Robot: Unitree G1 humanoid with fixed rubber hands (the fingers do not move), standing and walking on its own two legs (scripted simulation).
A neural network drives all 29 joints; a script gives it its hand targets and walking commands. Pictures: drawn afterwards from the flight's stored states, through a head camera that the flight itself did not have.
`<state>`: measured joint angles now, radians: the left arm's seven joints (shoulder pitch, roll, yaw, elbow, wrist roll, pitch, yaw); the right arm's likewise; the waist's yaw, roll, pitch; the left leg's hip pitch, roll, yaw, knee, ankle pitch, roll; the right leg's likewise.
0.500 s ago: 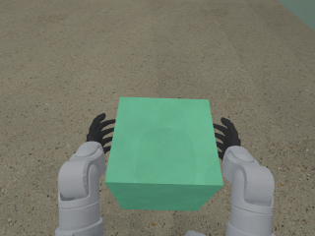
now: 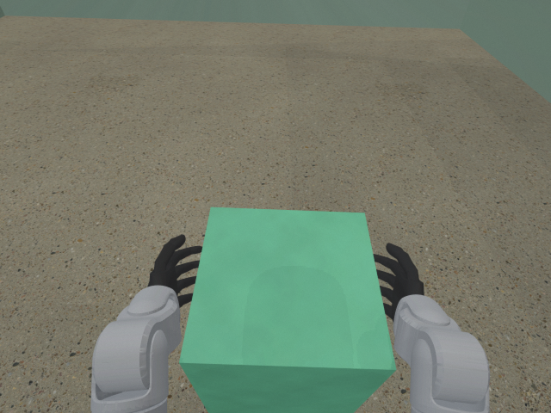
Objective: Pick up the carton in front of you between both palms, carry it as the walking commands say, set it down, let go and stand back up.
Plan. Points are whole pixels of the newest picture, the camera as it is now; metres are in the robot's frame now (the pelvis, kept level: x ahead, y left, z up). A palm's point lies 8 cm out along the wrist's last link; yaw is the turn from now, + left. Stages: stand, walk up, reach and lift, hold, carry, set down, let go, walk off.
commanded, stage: carry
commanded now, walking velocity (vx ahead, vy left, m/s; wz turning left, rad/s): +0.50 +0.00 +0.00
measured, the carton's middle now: (283, 319) +0.25 +0.00 +0.02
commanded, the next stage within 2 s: none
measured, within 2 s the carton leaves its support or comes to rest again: neither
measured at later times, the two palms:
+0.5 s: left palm (215, 159) +0.50 +0.13 +0.11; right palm (379, 170) +0.51 -0.17 +0.10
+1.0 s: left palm (183, 160) +0.51 +0.19 +0.10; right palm (346, 161) +0.52 -0.11 +0.11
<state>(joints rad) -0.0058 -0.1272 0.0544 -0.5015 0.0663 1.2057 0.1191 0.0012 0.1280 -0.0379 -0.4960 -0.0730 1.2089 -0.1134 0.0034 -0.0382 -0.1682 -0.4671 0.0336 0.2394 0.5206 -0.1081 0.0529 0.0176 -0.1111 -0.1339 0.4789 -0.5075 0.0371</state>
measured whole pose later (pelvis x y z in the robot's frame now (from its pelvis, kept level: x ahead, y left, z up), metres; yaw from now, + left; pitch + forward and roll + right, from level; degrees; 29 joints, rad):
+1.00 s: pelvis +0.27 +0.03 +0.01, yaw +2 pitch +3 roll -2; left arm -0.06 -0.13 0.06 -0.43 0.08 1.21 0.12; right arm -0.05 0.13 -0.06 -0.44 -0.09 1.22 -0.10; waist 0.01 0.02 -0.15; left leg -0.06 0.05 0.12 0.48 -0.48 0.01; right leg -0.38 -0.08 -0.22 0.54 -0.20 0.00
